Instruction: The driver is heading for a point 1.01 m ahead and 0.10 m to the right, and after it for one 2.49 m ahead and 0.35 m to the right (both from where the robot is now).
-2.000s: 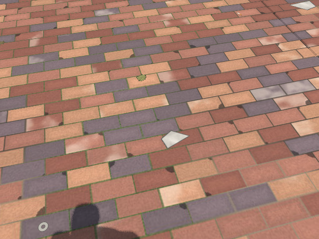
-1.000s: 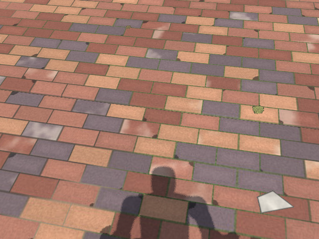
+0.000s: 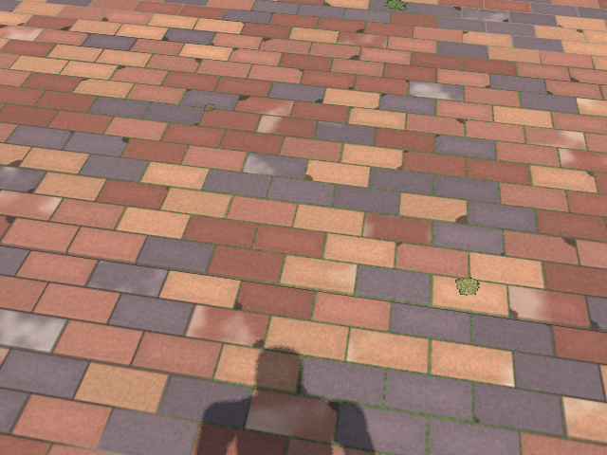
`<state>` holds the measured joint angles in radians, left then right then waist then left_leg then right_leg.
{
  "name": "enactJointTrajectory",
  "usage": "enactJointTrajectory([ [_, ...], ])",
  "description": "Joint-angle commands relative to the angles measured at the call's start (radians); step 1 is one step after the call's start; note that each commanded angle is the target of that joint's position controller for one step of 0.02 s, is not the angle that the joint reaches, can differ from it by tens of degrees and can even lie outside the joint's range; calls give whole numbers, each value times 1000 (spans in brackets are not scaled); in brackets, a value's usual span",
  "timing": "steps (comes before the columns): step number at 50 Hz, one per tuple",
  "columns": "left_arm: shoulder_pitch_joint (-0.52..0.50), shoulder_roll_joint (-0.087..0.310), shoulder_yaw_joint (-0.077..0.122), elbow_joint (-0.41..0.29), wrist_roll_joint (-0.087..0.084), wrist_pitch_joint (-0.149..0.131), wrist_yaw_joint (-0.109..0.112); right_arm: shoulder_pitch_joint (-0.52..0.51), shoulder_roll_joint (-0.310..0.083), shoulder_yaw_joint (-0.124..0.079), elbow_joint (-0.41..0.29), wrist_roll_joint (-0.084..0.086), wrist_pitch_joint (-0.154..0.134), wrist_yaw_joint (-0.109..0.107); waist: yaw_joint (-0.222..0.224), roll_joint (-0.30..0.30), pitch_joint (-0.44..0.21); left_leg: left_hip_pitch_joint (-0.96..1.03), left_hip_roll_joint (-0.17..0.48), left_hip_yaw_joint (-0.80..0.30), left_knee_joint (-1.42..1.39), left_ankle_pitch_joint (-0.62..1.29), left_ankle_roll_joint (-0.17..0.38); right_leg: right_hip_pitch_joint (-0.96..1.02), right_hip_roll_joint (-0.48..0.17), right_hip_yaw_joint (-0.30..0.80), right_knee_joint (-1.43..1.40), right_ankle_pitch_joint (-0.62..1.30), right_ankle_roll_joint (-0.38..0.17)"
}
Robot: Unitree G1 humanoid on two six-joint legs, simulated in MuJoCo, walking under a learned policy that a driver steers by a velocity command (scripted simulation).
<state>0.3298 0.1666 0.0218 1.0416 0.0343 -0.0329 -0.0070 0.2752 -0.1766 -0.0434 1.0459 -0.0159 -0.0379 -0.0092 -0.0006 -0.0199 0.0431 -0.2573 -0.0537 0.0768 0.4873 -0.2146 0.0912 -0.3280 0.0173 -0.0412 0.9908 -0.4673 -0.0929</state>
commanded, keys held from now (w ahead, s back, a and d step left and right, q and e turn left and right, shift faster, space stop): w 1.00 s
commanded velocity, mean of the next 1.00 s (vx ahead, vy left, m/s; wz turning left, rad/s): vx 0.45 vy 0.00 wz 0.00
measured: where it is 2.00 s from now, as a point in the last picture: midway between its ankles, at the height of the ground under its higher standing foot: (335, 294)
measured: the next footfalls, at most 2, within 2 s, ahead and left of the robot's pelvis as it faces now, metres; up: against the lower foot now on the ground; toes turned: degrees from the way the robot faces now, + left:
right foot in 0.28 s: +0.16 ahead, -0.13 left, +0.00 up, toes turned -4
left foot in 0.78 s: +0.50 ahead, +0.02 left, +0.00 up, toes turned +5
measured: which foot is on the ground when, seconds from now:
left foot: down 0.00-0.28, up 0.30-0.76, down 0.78-1.00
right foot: up 0.00-0.26, down 0.28-0.78, up 0.80-1.00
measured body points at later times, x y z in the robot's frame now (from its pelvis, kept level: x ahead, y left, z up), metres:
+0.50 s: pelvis +0.17 -0.07 +0.01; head +0.18 -0.09 +0.46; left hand +0.12 +0.17 -0.13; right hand +0.25 -0.31 -0.14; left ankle +0.20 +0.07 -0.66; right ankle +0.12 -0.13 -0.73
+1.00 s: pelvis +0.45 -0.02 +0.01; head +0.47 -0.02 +0.46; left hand +0.50 +0.22 -0.14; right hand +0.45 -0.28 -0.14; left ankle +0.46 +0.02 -0.73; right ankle +0.44 -0.17 -0.65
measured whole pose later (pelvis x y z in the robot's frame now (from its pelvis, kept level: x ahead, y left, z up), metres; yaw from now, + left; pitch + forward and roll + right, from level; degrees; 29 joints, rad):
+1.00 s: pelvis +0.45 -0.02 +0.01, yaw +0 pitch -1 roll +0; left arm 0.24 0.20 0.06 0.99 0.04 -0.06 -0.01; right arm 0.31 -0.20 -0.05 1.06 -0.01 -0.09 0.00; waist 0.00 -0.02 0.06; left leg -0.16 -0.09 0.12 0.34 -0.18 0.13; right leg -0.51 -0.07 0.00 1.12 -0.26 -0.07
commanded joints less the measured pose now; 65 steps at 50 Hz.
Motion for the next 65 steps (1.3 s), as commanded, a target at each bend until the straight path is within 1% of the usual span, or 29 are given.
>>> enactJointTrajectory([
  [1, 30, 46, 20, -33, 6, -11, -13, 24, -97, -18, -23, 1, -20, -7, 26, 79, 28, 7, 276, -356, -382, -224, 133, -123, -61, 33, -6, 107, 26],
  [4, -36, 42, 22, -60, -1, -1, -12, 62, -112, -21, -6, 1, -27, -12, 19, 105, 31, -15, 251, -270, -391, -206, 128, -98, -59, -1, -151, 148, 49],
  [9, -139, 65, 27, -110, -6, 1, -15, 111, -158, -35, 2, -1, -28, -3, -14, 114, 39, -13, 276, -263, -384, -282, 135, -55, -52, -39, -325, 171, 57],
  [11, -129, 70, 31, -114, -9, -7, -14, 104, -168, -40, 1, 1, -27, 1, -4, 103, 43, -33, 282, -260, -354, -313, 131, 8, -43, -57, -396, 179, 50],
  [13, -26, 67, 36, -80, -9, -19, -9, 72, -163, -43, -5, 6, -26, 2, 47, 67, 44, -123, 248, -227, -261, -360, 110, 177, -15, -77, -500, 191, 39],
  [14, 76, 85, 45, -48, -9, -29, -2, 57, -135, -36, -11, 0, -28, 2, 85, 25, 31, -199, 206, -190, -151, -363, 90, 305, -30, -35, -564, 133, 29],
  [15, 219, 160, 64, -14, 5, -45, 11, 18, -63, -17, -39, -6, -35, 6, 138, -169, 6, -304, 103, -61, 168, -271, 45, 421, -228, 245, -739, -75, -1],
  [16, 281, 256, 85, -4, -5, -43, 14, -5, -28, -9, -85, -1, -40, 16, 134, -336, 21, -544, -7, 20, 413, -305, 26, 482, -414, 639, -926, -383, -89],
  [17, 202, 204, 72, -18, -6, -35, 15, -14, -107, -27, -86, -30, -38, 25, 77, -177, 71, -548, 67, -73, 548, -249, 42, 380, -423, 635, -912, -389, -112],
  [18, 107, 161, 59, -51, -11, -40, 8, -24, -110, -30, -81, -26, -39, 38, 32, -87, 80, -524, 99, -103, 575, -147, 40, 318, -371, 546, -898, -289, -96],
  [20, 51, 126, 50, -69, -19, -58, 7, -16, -83, -27, -63, -16, -40, 48, -7, -39, 51, -453, 132, -95, 546, -25, 10, 291, -290, 360, -908, -12, -58],
  [25, 188, 86, 32, -5, -20, -78, 14, -118, -57, -20, -84, -21, -12, 49, 10, -41, 35, -495, 132, -33, 522, 92, -41, 351, -221, 161, -859, 509, -58],
  [29, 226, 79, 21, 11, -17, -80, 16, -287, -44, -4, -148, -12, -9, 49, 35, -55, 68, -476, 112, 9, 332, 160, -61, 335, -195, 96, -855, 676, -68],
  [33, 259, 95, 21, 35, -13, -80, 23, -381, -47, 8, -187, -3, -11, 45, 53, -77, 88, -381, 79, 48, 149, 185, -28, 370, -209, 66, -847, 771, -75],
  [36, 231, 115, 25, 46, -9, -78, 29, -334, -74, -1, -190, -3, -19, 34, 9, -81, 65, -265, 44, 56, 83, 117, 30, 430, -236, 41, -750, 1021, -69],
  [38, 203, 141, 34, 48, -8, -71, 32, -124, -113, -23, -126, -2, -32, 18, -78, -78, -45, -38, -13, 65, 38, 73, 72, 444, -226, 19, -506, 1216, -49],
  [39, 187, 142, 34, 42, -13, -66, 30, 44, -142, -39, -73, -13, -42, 9, -146, -56, -129, 187, 16, 31, -6, 103, 99, 337, -196, -4, -299, 1097, -34],
  [40, 203, 104, 24, 12, -19, -64, 25, 207, -227, -62, -47, -39, -47, 0, -181, 53, -259, 430, 259, -243, -9, -32, 146, 128, -136, -39, 17, 687, -24],
  [41, 323, 14, 15, 11, -53, -61, 10, 198, -273, -72, -53, -39, -39, 9, -102, 249, -347, 623, 497, -759, -164, -110, 296, -218, 62, -2, 366, -86, 7],
  [42, 207, 104, 37, -1, -31, -56, 13, 98, -229, -66, -65, -3, -30, 15, -87, 85, -233, 509, 433, -726, -233, -216, 249, -310, -2, 106, 399, 11, -14],
  [43, 105, 110, 41, -36, -25, -61, 9, -6, -166, -47, -83, 7, -34, 17, -56, 60, -91, 348, 401, -556, -260, -168, 210, -324, -47, 94, 346, 123, -16],
  [44, 69, 96, 41, -41, -21, -64, 9, -45, -115, -34, -82, 2, -44, 21, -27, 16, -30, 228, 357, -454, -291, -25, 183, -277, -77, 88, 292, 179, -13],
  [46, 95, 58, 38, -32, 3, -40, -1, -26, -57, -13, -54, 4, -59, 12, 28, 39, -11, 105, 285, -307, -317, 121, 136, -176, -108, 84, 211, 200, 7],
  [48, 82, 44, 39, -41, 6, -20, -10, 33, -71, -11, -28, 5, -74, 6, 43, 52, -3, 84, 260, -247, -330, 224, 131, -171, -112, 64, 163, 208, 25],
  [51, -46, 60, 40, -88, 7, -2, -18, 95, -109, -13, -12, 7, -78, 4, 33, 63, 37, 98, 236, -185, -363, 270, 119, -275, -132, 32, 67, 302, 50],
  [56, -261, 61, 28, -160, -12, -5, -24, 191, -100, 0, 3, 6, -73, 4, -21, 70, 63, 171, 202, -122, -364, 426, 79, -319, -113, -19, -192, 454, 71],
  [60, -375, 61, 19, -196, -16, -10, -22, 270, -105, 3, 28, 0, -70, -5, -58, 82, 69, 303, 226, -111, -337, 515, 80, -323, -77, -50, -332, 472, 50],
  [63, -407, 75, 21, -218, -16, -21, -19, 280, -117, 0, 41, -11, -65, -14, -51, 85, 75, 402, 263, -109, -278, 637, 98, -315, -55, -55, -395, 393, 14],
  [65, -325, 92, 31, -200, -16, -30, -10, 242, -135, -5, 36, -13, -65, -19, 0, 99, 33, 410, 268, -86, -166, 884, 85, -174, -5, -76, -433, 307, -25],
])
